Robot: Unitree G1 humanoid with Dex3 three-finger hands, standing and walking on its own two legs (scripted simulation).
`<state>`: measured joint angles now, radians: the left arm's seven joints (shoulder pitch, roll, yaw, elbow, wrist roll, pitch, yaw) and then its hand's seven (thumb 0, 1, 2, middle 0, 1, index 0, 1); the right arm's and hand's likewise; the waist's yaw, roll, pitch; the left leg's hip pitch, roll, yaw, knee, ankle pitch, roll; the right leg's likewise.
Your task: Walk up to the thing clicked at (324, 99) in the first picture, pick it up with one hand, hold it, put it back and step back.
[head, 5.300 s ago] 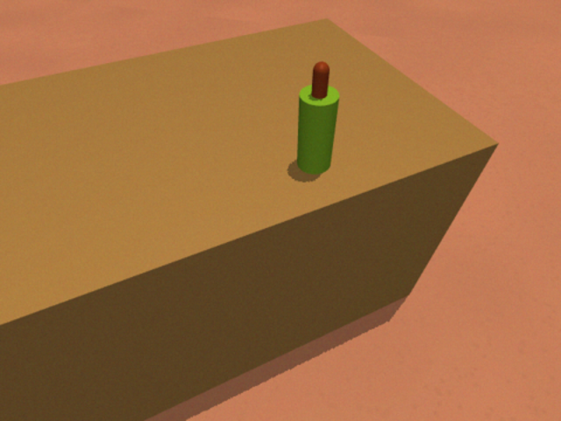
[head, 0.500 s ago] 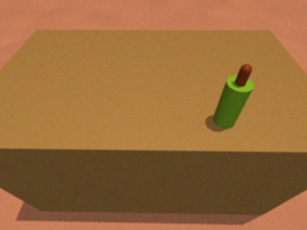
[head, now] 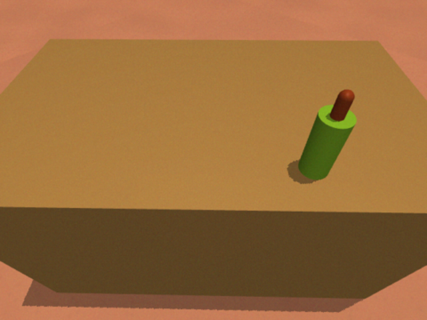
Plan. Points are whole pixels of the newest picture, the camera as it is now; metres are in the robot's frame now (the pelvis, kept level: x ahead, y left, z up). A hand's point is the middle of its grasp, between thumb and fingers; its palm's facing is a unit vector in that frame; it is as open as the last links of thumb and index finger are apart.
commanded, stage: stand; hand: right
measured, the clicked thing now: (328, 135) +0.46 -0.23 +0.08
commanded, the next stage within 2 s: rise first in 0.76 s
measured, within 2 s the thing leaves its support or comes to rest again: neither
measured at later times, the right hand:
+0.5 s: hand out of the picture +0.08 -0.25 -0.16, palm faces -0.04 +0.94 -0.34, open 7.4 cm
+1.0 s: hand out of the picture +0.14 -0.25 -0.15, palm faces +0.11 +0.94 -0.32, open 8.6 cm
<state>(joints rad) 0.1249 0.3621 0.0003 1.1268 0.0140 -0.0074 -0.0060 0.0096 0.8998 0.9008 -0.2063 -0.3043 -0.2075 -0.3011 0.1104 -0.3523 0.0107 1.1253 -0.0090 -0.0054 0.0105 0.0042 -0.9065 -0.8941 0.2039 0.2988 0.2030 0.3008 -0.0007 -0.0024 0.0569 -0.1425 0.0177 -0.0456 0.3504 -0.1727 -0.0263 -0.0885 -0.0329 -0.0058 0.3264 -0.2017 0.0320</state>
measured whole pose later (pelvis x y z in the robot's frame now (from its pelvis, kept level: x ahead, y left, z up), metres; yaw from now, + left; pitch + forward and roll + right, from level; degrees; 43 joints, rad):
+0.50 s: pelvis +0.01 +0.00 +0.00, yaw +0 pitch -2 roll +0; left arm 0.12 0.36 0.00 1.12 0.01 -0.01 0.00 0.01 0.90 0.90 -0.21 -0.30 -0.21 -0.30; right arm 0.11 -0.36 0.01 1.12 -0.01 -0.01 0.01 0.00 -0.91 -0.89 0.20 0.30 0.20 0.30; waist 0.00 0.00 0.06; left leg -0.14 0.02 -0.05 0.35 -0.18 -0.03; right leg -0.09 -0.03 -0.01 0.33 -0.21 0.03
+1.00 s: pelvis +0.00 +0.00 -0.01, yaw -1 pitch +0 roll +0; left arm 0.09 0.32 0.05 0.95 -0.07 -0.08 0.04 0.01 0.75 0.75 -0.14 -0.20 -0.13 -0.21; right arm 0.05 -0.31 -0.04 0.97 0.06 -0.06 -0.04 0.01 -0.76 -0.75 0.14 0.19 0.13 0.19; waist 0.00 0.00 0.08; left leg -0.23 0.02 -0.03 0.44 -0.21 -0.03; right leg -0.19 -0.03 0.01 0.43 -0.24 0.03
